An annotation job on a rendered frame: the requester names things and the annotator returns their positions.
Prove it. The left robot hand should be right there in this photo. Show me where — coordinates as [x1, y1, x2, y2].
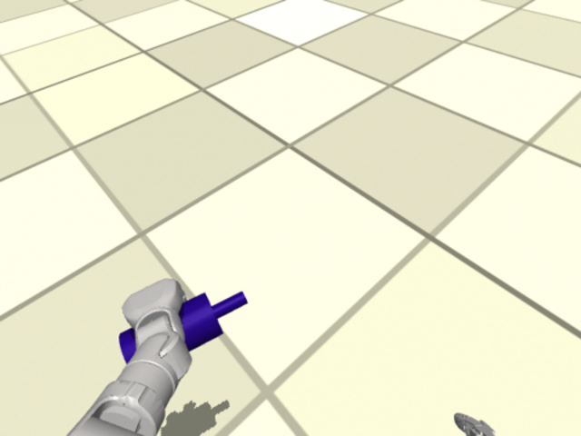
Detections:
[123, 279, 188, 350]

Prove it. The bottle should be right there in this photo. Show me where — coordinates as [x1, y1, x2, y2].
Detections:
[119, 291, 248, 364]

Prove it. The right robot hand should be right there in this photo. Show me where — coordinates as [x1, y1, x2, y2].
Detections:
[454, 413, 496, 436]

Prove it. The left robot arm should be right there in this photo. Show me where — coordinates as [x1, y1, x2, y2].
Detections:
[66, 307, 192, 436]

